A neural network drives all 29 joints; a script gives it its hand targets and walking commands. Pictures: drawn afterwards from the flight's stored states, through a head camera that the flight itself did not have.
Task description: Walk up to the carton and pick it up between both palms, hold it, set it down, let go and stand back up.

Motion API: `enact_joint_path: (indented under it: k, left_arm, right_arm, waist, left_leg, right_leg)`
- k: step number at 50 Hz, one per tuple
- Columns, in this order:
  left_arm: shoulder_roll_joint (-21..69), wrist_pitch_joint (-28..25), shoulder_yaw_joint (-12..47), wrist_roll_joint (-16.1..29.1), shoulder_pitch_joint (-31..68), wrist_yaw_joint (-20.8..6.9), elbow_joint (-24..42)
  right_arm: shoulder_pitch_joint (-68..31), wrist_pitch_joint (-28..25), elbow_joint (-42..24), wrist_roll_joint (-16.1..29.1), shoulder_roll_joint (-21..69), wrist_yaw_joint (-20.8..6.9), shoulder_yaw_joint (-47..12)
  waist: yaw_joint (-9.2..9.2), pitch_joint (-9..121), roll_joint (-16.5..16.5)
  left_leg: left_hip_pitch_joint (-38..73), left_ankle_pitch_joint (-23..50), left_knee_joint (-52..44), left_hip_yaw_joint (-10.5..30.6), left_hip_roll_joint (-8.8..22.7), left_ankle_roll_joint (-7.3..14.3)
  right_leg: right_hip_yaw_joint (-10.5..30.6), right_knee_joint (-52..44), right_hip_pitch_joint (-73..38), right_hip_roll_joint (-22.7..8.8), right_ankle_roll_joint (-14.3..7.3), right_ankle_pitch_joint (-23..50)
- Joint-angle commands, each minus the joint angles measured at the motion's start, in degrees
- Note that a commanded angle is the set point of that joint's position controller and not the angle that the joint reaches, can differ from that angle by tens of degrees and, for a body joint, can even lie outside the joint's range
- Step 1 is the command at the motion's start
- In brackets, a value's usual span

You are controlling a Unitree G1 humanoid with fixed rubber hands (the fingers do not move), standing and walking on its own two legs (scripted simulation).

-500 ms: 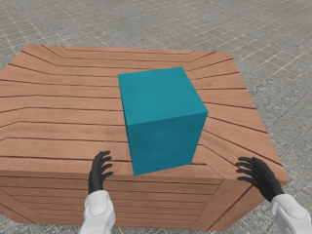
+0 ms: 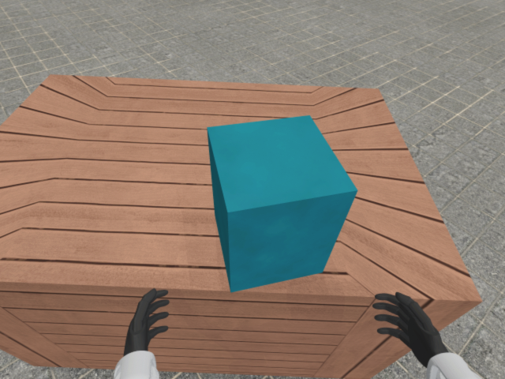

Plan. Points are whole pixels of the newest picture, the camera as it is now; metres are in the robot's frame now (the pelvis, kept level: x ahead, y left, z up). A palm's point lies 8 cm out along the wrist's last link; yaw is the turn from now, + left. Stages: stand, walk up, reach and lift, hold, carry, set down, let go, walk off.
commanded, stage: set down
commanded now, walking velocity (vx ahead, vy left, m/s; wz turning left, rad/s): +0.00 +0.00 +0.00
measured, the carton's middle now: (269, 205) +0.42 -0.01 +0.03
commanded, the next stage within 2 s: let go in 0.72 s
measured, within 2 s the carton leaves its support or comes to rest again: neither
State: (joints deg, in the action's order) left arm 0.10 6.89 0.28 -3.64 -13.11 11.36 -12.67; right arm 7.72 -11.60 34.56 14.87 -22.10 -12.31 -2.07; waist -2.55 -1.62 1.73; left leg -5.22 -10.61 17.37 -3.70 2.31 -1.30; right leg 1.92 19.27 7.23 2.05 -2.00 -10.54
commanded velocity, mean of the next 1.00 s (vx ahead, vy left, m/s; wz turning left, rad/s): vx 0.00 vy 0.00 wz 0.00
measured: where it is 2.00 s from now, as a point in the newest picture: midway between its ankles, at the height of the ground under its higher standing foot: outside the picture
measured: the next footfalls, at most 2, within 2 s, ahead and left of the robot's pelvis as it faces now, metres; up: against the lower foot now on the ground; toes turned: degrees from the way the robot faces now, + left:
none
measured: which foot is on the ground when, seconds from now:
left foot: down 0.00-1.00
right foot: down 0.00-1.00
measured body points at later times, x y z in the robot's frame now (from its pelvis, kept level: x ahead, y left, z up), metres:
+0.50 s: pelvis +0.01 +0.01 +0.00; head +0.01 +0.03 +0.45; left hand +0.17 +0.23 -0.08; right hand +0.19 -0.22 -0.07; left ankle -0.01 +0.13 -0.75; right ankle +0.00 -0.10 -0.75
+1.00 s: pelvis +0.00 +0.02 +0.00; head +0.01 +0.02 +0.45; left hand +0.17 +0.25 -0.09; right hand +0.17 -0.20 -0.09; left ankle -0.01 +0.13 -0.75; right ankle +0.00 -0.10 -0.75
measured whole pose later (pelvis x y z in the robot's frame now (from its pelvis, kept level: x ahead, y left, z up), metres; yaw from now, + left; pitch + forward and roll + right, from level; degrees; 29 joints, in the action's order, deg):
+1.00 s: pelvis +0.00 +0.02 +0.00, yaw +1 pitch -5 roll -1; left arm -11.2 7.3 0.2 -0.1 -9.8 0.9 -29.9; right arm 8.8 -12.2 43.5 -1.7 -10.6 -2.1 2.9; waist -0.5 -5.0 -0.5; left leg -3.8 -13.7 22.0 -3.0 1.2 0.0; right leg 1.3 20.0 3.6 0.8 -0.1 -11.9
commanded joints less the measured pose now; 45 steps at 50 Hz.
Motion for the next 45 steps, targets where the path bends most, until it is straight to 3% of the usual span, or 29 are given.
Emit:
enact_joint_path:
  k: [1,13,28,41,42,43,45]
  left_arm:
    - [-1.5,-2.1,0.7,0.4,4.3,-0.7,6.7]
    - [-6.3,-2.6,0.0,1.5,1.4,-3.5,1.7]
    - [-12.6,-2.8,-1.4,2.8,1.2,-7.5,-5.2]
    - [-17.1,-1.2,-1.5,4.2,7.7,-10.2,-8.8]
    - [-17.0,-1.5,-1.2,4.2,7.5,-10.1,-8.8]
    - [-15.3,-1.9,-1.2,4.1,6.4,-9.5,-7.6]
    - [-15.0,-1.4,-0.5,3.8,5.0,-9.6,-10.6]
  right_arm:
    - [-4.3,-1.5,-6.1,-1.4,-8.8,0.4,4.1]
    - [0.0,-1.3,-4.3,-6.1,-4.3,2.5,4.5]
    - [1.5,-1.9,-0.7,-12.2,2.1,7.3,4.9]
    - [-1.9,-2.2,2.4,-16.2,5.6,11.2,6.8]
    - [-1.9,-2.5,2.7,-16.1,5.6,11.1,6.9]
    - [-2.5,-2.9,1.6,-16.0,5.1,10.3,6.7]
    - [-1.2,-2.4,3.5,-16.5,4.7,9.9,7.4]
  waist:
    - [-0.27,6.6,1.8]
    - [-0.05,5.1,1.1]
    - [0.85,3.2,-0.8]
    - [2.33,2.9,-3.0]
    - [2.31,3.3,-3.3]
    - [0.50,4.7,-5.2]
    - [2.42,3.5,-4.2]
  left_leg:
    - [4.3,7.0,-1.3,0.6,-1.6,1.4]
    - [4.3,10.0,-0.7,0.3,-1.9,0.6]
    - [4.8,12.6,1.3,-0.1,-2.2,-0.4]
    - [4.8,9.9,2.8,-0.5,-1.2,-0.7]
    - [5.0,10.8,2.9,-0.4,-1.0,-0.9]
    - [5.9,13.1,2.7,0.0,-0.9,-1.5]
    - [6.7,14.1,3.0,0.1,-0.9,-1.6]
  right_leg:
    - [-0.1,-3.9,0.9,-0.4,-2.1,11.2]
    - [-0.6,-4.8,-1.0,-0.6,-1.3,12.5]
    - [-1.7,-4.5,-1.4,-1.0,0.3,10.7]
    - [-3.7,-1.7,1.1,-0.4,0.6,5.9]
    - [-3.9,-1.5,0.8,-0.2,0.4,6.2]
    - [-4.7,-1.6,0.8,0.4,-0.2,5.0]
    - [-4.7,-2.5,0.5,0.4,-0.5,6.2]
